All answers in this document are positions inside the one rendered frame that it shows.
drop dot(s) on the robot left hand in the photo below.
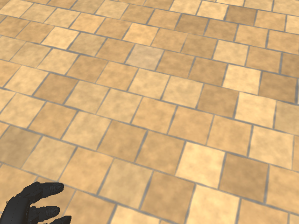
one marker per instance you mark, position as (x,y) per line
(18,210)

